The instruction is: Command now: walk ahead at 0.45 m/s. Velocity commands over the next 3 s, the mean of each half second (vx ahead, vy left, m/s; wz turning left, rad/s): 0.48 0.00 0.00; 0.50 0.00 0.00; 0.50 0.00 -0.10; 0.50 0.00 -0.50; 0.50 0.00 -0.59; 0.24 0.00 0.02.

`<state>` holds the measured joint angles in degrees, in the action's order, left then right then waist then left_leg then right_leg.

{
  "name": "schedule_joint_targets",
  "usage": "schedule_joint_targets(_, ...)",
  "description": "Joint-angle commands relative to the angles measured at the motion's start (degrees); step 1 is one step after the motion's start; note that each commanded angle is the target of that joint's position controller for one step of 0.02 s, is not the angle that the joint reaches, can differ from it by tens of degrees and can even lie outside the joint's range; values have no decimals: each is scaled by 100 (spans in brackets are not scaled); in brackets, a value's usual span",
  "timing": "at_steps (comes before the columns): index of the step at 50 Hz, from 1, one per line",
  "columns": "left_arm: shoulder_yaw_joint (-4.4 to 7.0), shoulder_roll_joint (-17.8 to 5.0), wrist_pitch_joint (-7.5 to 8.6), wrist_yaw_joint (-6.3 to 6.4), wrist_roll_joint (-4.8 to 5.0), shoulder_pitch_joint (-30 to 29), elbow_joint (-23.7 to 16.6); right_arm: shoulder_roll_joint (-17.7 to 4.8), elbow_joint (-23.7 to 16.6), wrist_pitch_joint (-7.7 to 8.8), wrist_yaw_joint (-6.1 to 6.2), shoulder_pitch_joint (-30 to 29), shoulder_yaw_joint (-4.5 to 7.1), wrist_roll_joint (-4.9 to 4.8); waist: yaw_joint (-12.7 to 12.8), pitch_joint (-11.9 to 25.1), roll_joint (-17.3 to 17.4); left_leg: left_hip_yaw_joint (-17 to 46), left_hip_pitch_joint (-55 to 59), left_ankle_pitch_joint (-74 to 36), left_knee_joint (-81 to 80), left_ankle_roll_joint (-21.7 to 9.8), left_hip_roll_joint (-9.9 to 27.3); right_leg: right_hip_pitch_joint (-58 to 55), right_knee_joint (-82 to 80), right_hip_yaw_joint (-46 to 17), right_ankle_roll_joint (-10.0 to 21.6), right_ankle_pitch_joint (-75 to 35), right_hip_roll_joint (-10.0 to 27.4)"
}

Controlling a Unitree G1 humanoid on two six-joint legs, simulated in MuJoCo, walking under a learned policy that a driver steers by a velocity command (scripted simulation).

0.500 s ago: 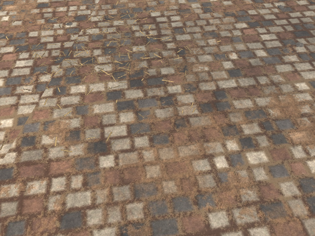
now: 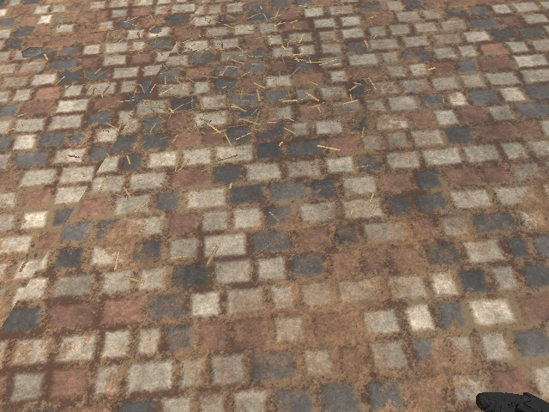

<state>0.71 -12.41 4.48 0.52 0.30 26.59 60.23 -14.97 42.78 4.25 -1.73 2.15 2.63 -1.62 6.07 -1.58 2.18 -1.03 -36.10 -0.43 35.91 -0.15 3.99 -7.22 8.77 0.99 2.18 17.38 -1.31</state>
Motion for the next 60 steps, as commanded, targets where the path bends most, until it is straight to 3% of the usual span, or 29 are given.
schedule_joint_targets(1, 226, -1083, 16, 51, 69, 208, -141, -283, -649, 133, -89, -991, 6, -30, -119, -761, -764, -71, 18, -150, -495, -159, -153, 480, -247, -567, 733, -2330, 1510)
schedule_joint_targets(4, 322, -1279, -52, 57, 37, 20, -226, -629, -541, 153, -100, -438, 146, 6, -624, -149, -937, -215, 1006, 306, -564, -476, -459, 12, 729, -422, 561, -4750, 1622)
schedule_joint_targets(5, 330, -1284, -108, 58, 1, -80, -267, -832, -293, 136, -57, 402, 267, -2, -1081, 399, -958, -345, 2060, 342, -591, -650, -640, 131, 1696, -259, 452, -5609, 1457)
schedule_joint_targets(6, 293, -1207, -134, 62, -49, -136, -352, -1051, 9, 98, 16, 1452, 378, -3, -1546, 1038, -872, -35, 3683, 305, -468, -867, -353, 1020, 2992, -179, 289, -5170, 1240)
schedule_joint_targets(7, 104, -519, -63, 8, -116, 459, -513, -1604, 197, 68, 61, 2264, 497, 170, -1382, 2096, 440, 2315, 6076, 1096, -511, -1640, 1206, 3174, 5295, -11, 6, -2419, 431)
schedule_joint_targets(8, 25, -326, 95, -50, 9, 631, -395, -1296, 313, 51, 21, 2333, 394, 128, -1280, 2755, 1216, 4583, 6410, 2169, -1772, -2123, 1950, 4122, 6630, -668, -71, 1377, -232)
schedule_joint_targets(9, 212, -966, 224, -91, 188, -30, -612, -937, 291, 70, 11, 1805, 273, 78, -1249, 1611, 812, 4034, 5488, 2577, -2054, -1765, 1686, 4724, 7063, -893, 51, 1213, 166)
schedule_joint_targets(10, 248, -1100, 284, -84, 281, -575, -798, -749, 224, 92, 16, 1311, 215, 86, -1094, 836, 439, 3109, 4500, 2223, -2195, -1557, 1474, 4781, 6937, -695, 133, 709, 461)
schedule_joint_targets(11, 254, -1004, 283, -43, 230, -779, -842, -618, 216, 136, -15, 945, 169, 127, -869, 381, -12, 2417, 3588, 1518, -2394, -1439, 1231, 4564, 6544, -581, 115, 259, 714)
schedule_joint_targets(13, 281, -791, 141, -3, 105, -564, -794, -433, 251, 204, -53, 652, 121, 204, -499, 218, 165, 1647, 2687, 905, -2706, -1324, 865, 3896, 6044, -613, 63, -141, 987)
schedule_joint_targets(16, 272, -636, -19, 26, 48, -706, -927, -564, 453, 276, -37, 816, 142, 158, -379, -24, 144, 1171, 2196, 562, -3042, -1456, 792, 3986, 5482, -499, -101, -398, 1091)
schedule_joint_targets(20, 267, -663, 20, -5, -31, -1674, -1308, -787, 646, 232, 114, 1214, 181, 145, -614, -256, 7, 729, 2370, 261, -3151, -1353, 628, 4470, 3907, -386, -278, -1761, 1055)
schedule_joint_targets(23, 194, -540, 88, -82, 6, -2369, -1502, -929, 796, 194, 172, 1592, 196, 87, -886, -288, -31, 443, 2502, 232, -3125, -1199, 538, 4107, 2822, -125, -289, -2494, 787)
schedule_joint_targets(26, 173, -597, 109, -171, 61, -2819, -1709, -965, 993, 114, 186, 1949, 207, 34, -1024, -356, -16, 499, 3196, 213, -2885, -1164, 790, 4267, 2334, -187, -213, -2379, 699)
schedule_joint_targets(30, 249, -865, 157, -280, 74, -2715, -1845, -1085, 1071, -43, 216, 1951, 260, 34, -776, -138, 152, 612, 4018, -821, -2181, -964, 1108, 3931, 2002, -132, 87, -1439, 513)
schedule_joint_targets(32, 482, -1286, 163, -233, 64, -1280, -1447, -970, 1015, -116, 223, 1820, 201, 88, -63, 772, 125, 235, 3666, -2222, -439, -706, 651, 1907, 1891, 114, 401, -1385, 245)
schedule_joint_targets(33, 607, -1751, 136, -176, 1, -212, -1250, -702, 854, -108, 236, 1951, 73, 225, 223, 1723, -596, -60, 2489, -680, 1460, -496, 258, 118, 2079, -1145, 785, -1510, 1344)
schedule_joint_targets(34, 662, -2038, 104, -226, -10, -8, -1106, 52, 872, 28, 158, 2695, -127, 161, -230, 2325, -2156, 158, 235, 3113, 3215, -173, -820, -1573, 1255, -3924, 1665, -113, 2402)
schedule_joint_targets(35, 489, -1392, 119, -238, 25, -145, -1196, -665, 930, 154, 137, 2277, 18, 14, 3, 2011, -1390, 872, -403, 3355, 3834, -274, -530, -1378, 851, -4109, 1455, 522, 2266)
schedule_joint_targets(36, 417, -1182, 137, -216, 14, -631, -1299, -934, 759, 237, 118, 1717, 96, -118, -65, 1205, -1090, 756, -721, 2814, 3860, -375, -245, -652, 765, -3237, 1214, 207, 2104)
schedule_joint_targets(37, 382, -1097, 144, -211, -18, -1067, -1396, -885, 717, 260, 155, 1444, 86, -88, -241, 800, -597, 591, -524, 2265, 3622, -358, 63, 130, 634, -2608, 1121, -509, 1905)
schedule_joint_targets(38, 351, -962, 153, -218, -50, -1318, -1429, -832, 706, 239, 179, 1301, 115, 12, -379, 487, -459, 550, -331, 1931, 3282, -311, 240, 744, 471, -2144, 1092, -1066, 1713)
schedule_joint_targets(39, 319, -866, 172, -224, -105, -1414, -1428, -748, 727, 179, 176, 1395, 124, 44, -552, 450, -579, 589, 23, 1702, 3097, -286, 385, 1108, 314, -1835, 1047, -1365, 1571)
schedule_joint_targets(42, 343, -930, 230, -225, -50, -1313, -1310, -481, 741, 8, 190, 1431, 91, 78, -703, 275, -559, 492, 131, 1428, 2609, -138, 469, 1512, -48, -1295, 1149, -1895, 1442)
schedule_joint_targets(46, 386, -1082, 171, -112, -29, -997, -1135, -436, 486, -6, 184, 674, 83, 149, -554, 2, -477, 409, -367, 333, 1344, 50, 463, 1400, -249, -800, 1090, -2153, 1311)
schedule_joint_targets(52, 406, -1177, 77, -43, 46, -420, -830, -318, 183, 87, 57, -441, 0, 80, -186, -272, -513, 126, -64, -593, -285, 0, 132, 1023, -232, -412, 917, -1906, 1263)
schedule_joint_targets(57, 476, -1281, -79, 16, 81, -393, -694, -548, 34, 168, -91, -532, 55, 51, -401, -179, -641, 131, 143, 244, -728, -331, -29, 104, 420, -502, 748, -2869, 1669)
schedule_joint_targets(59, 470, -1287, -146, 32, 61, -601, -742, -848, 344, 174, -64, 527, 232, 69, -997, 470, -700, -188, 1693, 371, -876, -563, -384, 241, 1658, -245, 553, -4467, 1383)
schedule_joint_targets(60, 388, -1120, -161, 46, 2, -571, -828, -1160, 632, 162, -11, 1541, 366, 109, -1374, 1197, -487, 188, 3317, 250, -651, -810, -28, 1058, 2986, -39, 376, -3924, 1083)
